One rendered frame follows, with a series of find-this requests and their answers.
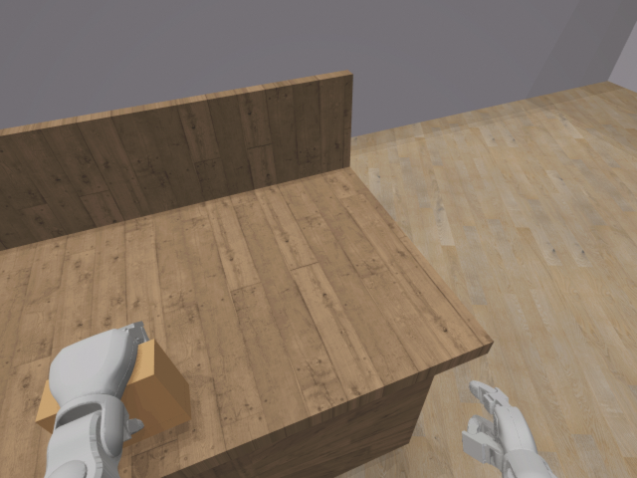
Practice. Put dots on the robot left forearm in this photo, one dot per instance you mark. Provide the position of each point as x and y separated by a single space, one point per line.
87 439

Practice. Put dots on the sponge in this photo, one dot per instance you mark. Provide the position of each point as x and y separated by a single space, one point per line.
156 393

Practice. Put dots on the robot right hand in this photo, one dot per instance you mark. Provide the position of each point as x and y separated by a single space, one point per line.
488 442

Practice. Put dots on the robot right forearm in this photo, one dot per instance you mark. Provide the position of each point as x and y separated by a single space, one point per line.
522 463

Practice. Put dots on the robot left hand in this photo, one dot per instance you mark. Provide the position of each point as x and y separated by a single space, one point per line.
101 364

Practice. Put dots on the table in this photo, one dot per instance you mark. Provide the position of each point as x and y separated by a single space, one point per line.
307 324

